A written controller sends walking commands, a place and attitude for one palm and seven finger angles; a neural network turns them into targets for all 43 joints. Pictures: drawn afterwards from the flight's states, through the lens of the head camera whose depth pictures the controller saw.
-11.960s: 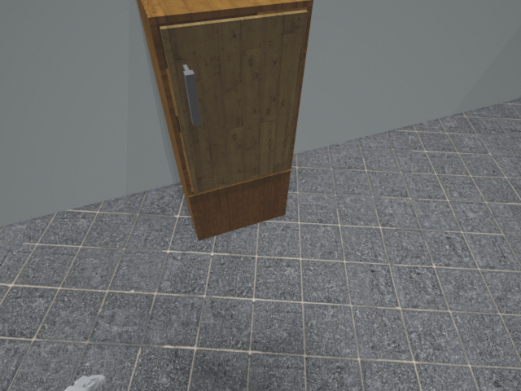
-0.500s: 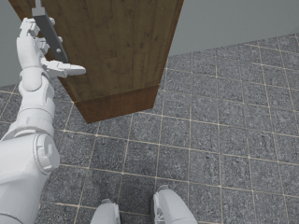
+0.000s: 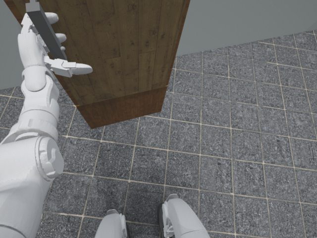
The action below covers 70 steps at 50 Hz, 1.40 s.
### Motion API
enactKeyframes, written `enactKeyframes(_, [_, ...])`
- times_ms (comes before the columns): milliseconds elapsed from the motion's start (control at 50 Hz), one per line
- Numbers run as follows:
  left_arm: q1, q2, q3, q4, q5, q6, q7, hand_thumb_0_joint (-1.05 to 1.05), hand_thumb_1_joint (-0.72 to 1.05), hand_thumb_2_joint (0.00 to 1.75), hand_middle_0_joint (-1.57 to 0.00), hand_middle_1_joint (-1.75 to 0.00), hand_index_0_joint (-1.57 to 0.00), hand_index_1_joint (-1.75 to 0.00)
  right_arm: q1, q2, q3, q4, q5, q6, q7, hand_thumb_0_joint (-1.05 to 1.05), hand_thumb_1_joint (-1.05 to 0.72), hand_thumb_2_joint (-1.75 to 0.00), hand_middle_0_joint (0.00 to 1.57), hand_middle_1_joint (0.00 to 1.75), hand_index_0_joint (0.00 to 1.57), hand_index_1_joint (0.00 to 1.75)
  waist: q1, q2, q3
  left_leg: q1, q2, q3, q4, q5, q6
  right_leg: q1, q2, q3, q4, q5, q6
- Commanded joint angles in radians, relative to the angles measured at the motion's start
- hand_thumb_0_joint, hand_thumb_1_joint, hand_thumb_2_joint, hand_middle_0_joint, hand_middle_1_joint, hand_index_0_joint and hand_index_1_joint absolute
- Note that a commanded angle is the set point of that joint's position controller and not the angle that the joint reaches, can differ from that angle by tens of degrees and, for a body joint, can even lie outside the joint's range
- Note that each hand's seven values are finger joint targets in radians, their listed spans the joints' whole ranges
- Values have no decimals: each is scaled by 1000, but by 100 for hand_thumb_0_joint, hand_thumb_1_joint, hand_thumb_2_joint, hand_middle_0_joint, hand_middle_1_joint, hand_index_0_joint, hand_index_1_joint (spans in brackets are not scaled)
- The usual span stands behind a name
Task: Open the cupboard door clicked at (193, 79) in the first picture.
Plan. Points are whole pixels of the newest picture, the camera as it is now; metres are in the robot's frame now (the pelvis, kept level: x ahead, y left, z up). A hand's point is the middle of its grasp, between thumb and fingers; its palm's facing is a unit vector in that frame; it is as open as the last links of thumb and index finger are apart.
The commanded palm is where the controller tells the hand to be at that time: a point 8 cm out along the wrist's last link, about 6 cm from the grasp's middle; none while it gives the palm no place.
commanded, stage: slide the fingers in behind the handle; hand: left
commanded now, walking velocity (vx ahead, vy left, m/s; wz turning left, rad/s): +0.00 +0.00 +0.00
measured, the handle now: (48, 31) +0.60 +0.18 +0.07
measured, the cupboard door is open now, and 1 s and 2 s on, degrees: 0 0 41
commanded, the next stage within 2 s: close the thumb around the handle in 0.12 s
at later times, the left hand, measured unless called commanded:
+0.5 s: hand (63, 49) +0.55 +0.15 +0.07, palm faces +0.14 -0.99 -0.02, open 11.8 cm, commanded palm +0.52 +0.19 +0.07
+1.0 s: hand (63, 49) +0.55 +0.15 +0.07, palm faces +0.17 -0.99 -0.02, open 5.9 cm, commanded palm +0.52 +0.20 +0.07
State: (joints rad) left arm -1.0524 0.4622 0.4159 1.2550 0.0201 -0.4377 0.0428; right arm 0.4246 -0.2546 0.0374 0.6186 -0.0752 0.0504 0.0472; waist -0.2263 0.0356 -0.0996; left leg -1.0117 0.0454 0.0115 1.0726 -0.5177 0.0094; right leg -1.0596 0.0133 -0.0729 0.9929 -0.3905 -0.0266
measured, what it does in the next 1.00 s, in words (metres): stands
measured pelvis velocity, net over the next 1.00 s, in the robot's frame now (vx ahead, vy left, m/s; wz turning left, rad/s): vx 0.00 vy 0.00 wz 0.00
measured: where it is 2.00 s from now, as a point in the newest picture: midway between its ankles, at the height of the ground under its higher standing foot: outside the picture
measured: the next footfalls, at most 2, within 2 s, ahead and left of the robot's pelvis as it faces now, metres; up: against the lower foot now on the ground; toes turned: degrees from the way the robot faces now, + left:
none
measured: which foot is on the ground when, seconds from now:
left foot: down 0.00-1.00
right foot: down 0.00-1.00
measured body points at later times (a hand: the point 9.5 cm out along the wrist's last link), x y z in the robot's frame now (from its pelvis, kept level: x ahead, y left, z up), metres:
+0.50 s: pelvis +0.00 +0.01 +0.00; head +0.16 +0.03 +0.42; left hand +0.54 +0.20 +0.07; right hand -0.02 -0.25 -0.11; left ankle -0.02 +0.11 -0.66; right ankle +0.03 -0.11 -0.66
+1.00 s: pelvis +0.00 +0.00 +0.00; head +0.16 +0.01 +0.42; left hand +0.54 +0.20 +0.07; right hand -0.02 -0.25 -0.11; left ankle -0.02 +0.11 -0.66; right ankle +0.03 -0.11 -0.66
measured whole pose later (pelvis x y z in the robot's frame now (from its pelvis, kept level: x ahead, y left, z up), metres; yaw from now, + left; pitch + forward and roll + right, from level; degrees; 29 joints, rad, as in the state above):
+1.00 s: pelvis +0.00 +0.00 +0.00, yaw +0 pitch +25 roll -2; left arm -1.02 0.43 0.40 1.24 0.01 -0.46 0.06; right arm 0.42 -0.26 0.03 0.63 -0.07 0.05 0.05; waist -0.21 0.04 -0.11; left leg -0.98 0.04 0.01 1.06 -0.52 0.01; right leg -1.03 0.01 -0.07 0.98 -0.40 -0.02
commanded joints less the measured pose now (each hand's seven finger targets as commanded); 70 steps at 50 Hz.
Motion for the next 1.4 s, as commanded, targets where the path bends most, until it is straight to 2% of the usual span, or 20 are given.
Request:
enactKeyframes(0, [-433, 222, 16, -208, -18, -82, -13, 0, -50, 30, -30, -120, -30, -120, 217, -176, -67, -16, -2, -5, -13, 0, -90, -90, 20, 30, 20, 30, -2, 104, -569, 253, -38, -33, -88, 436, 13, 418, 26, 60, -85, 407, 13])
enactKeyframes(60, [-416, 264, 38, -211, -9, -73, -18, 0, -50, 30, -30, -120, -30, -120, 217, -179, -65, -22, 3, 1, -17, 0, -90, -90, 20, 30, 20, 30, 9, 96, -549, 228, -39, -28, -95, 413, 16, 434, 25, 64, -87, 399, 14])
enactKeyframes(100, [-424, 206, -11, -203, -5, -65, -21, 0, -50, 30, -30, -120, -30, -120, 210, -175, -65, -21, 4, -2, -15, 0, -90, -90, 20, 30, 20, 30, -7, 104, -515, 242, -36, -31, -102, 400, 16, 390, 26, 56, -96, 366, 14])
enactKeyframes(200, [-456, 169, -28, -261, -24, -92, -22, 0, -50, 30, -30, -120, -30, -120, 211, -176, -72, -13, -1, -7, -13, 0, -90, -90, 20, 30, 20, 30, -8, 141, -568, 332, -31, -48, -95, 461, 5, 349, 29, 43, -87, 368, 12])
enactKeyframes(280, [-473, 147, -47, -205, -17, -80, -14, 0, -28, 40, -32, -122, -32, -122, 218, -182, -73, 3, -3, -4, -13, 0, -90, -90, 20, 30, 20, 30, -33, 116, -495, 317, -26, -61, -99, 434, 4, 288, 29, 32, -89, 318, 13])
enactKeyframes(300, [-458, 151, -41, -189, -13, -75, -10, 0, -22, 42, -32, -123, -32, -123, 221, -183, -73, 3, -3, -3, -13, 0, -90, -90, 20, 30, 20, 30, -23, 107, -494, 314, -29, -62, -102, 435, 4, 294, 29, 32, -90, 317, 11])
enactKeyframes(340, [-474, 171, -19, -230, -12, -86, 1, 0, -11, 47, -33, -124, -33, -124, 224, -183, -75, -1, -9, -4, -11, 0, -90, -90, 20, 30, 20, 30, -11, 150, -559, 358, -29, -66, -93, 491, -2, 299, 27, 30, -77, 349, 8])
enactKeyframes(480, [-449, 119, -53, -244, 0, -98, 27, 0, 28, 64, -36, -128, -36, -128, 210, -177, -76, -6, -12, 3, 2, 0, -90, -90, 20, 30, 20, 30, -9, 156, -542, 385, -21, -73, -92, 537, -16, 267, 30, 18, -70, 346, 8])
enactKeyframes(540, [-435, 161, -16, -255, 0, -99, 37, 0, 45, 71, -37, -130, -37, -130, 219, -180, -79, -10, -11, 7, -1, 0, -90, -90, 20, 30, 20, 30, 2, 127, -577, 382, -22, -71, -94, 554, -13, 315, 31, 23, -67, 382, 8])
enactKeyframes(600, [-424, 104, -55, -254, 0, -95, 34, 0, 62, 78, -38, -132, -38, -132, 213, -173, -80, -8, -9, 6, 2, 0, -90, -90, 20, 30, 20, 30, -3, 123, -555, 369, -25, -63, -98, 530, -10, 317, 31, 24, -77, 378, 10])
enactKeyframes(700, [-436, 127, -40, -226, -4, -93, 33, 0, 90, 90, -40, -135, -40, -135, 216, -176, -80, 0, -7, 5, -3, 0, -90, -90, 20, 30, 20, 30, -13, 72, -528, 314, -31, -56, -100, 465, 2, 341, 31, 34, -86, 364, 12])
enactKeyframes(760, [-450, 151, -29, -220, 1, -98, 26, 0, 90, 90, -40, -135, -40, -135, 218, -173, -74, 3, -8, 2, -6, 0, -90, -90, 20, 30, 20, 30, -9, 110, -532, 307, -34, -51, -97, 470, 2, 349, 26, 40, -82, 382, 11])
enactKeyframes(820, [-421, 190, 5, -236, -4, -103, 18, 0, 90, 90, -40, -135, -40, -135, 219, -174, -76, -6, -7, 2, -9, 0, -90, -90, 20, 30, 20, 30, 3, 87, -561, 297, -37, -44, -95, 475, 8, 399, 28, 47, -82, 415, 10])
enactKeyframes(880, [-400, 153, -21, -227, -9, -97, 7, 0, 90, 90, -40, -135, -40, -135, 209, -171, -75, -7, -3, 1, -7, 0, -90, -90, 20, 30, 20, 30, 4, 102, -544, 302, -35, -42, -95, 479, 5, 378, 28, 44, -83, 409, 11])
enactKeyframes(980, [-413, 184, -8, -215, -7, -89, 4, 0, 90, 90, -40, -135, -40, -135, 206, -174, -75, -9, 0, 3, -13, 0, -90, -90, 20, 30, 20, 30, -4, 77, -518, 256, -38, -37, -98, 430, 12, 397, 26, 53, -90, 393, 15])
enactKeyframes(1020, [-454, 166, -26, -248, -8, -96, 4, 0, 90, 90, -40, -135, -40, -135, 207, -173, -76, -10, -1, 0, -14, 0, -90, -90, 20, 30, 20, 30, -12, 111, -539, 289, -39, -40, -97, 440, 11, 378, 25, 52, -86, 391, 13])
enactKeyframes(1140, [-299, 126, -27, -282, -31, -92, -11, 0, 90, 90, -40, -135, -40, -135, 202, -170, -82, -29, 3, 0, -6, 0, -90, -90, 20, 30, 20, 30, 36, 120, -596, 327, -38, -32, -103, 514, 2, 429, 26, 48, -82, 457, 9])
enactKeyframes(1200, [-203, 94, -31, -323, -52, -85, -13, 0, 90, 90, -40, -135, -40, -135, 187, -166, -87, -46, 9, 3, -1, 0, -90, -90, 20, 30, 20, 30, 54, 58, -581, 308, -40, -20, -123, 503, 6, 491, 29, 49, -98, 485, 10])
enactKeyframes(1240, [-123, 69, -43, -376, -60, -84, -14, 0, 90, 90, -40, -135, -40, -135, 176, -162, -91, -61, 17, 4, 1, 0, -90, -90, 20, 30, 20, 30, 77, 68, -590, 319, -42, -15, -135, 529, 5, 517, 29, 50, -100, 514, 7])
enactKeyframes(1380, [226, -117, -141, -594, -98, -67, 11, 0, 90, 90, -40, -135, -40, -135, 100, -136, -105, -107, 42, -10, 19, 0, -90, -90, 20, 30, 20, 30, 133, 12, -499, 335, -42, 12, -195, 536, 6, 574, 27, 38, -134, 530, 5])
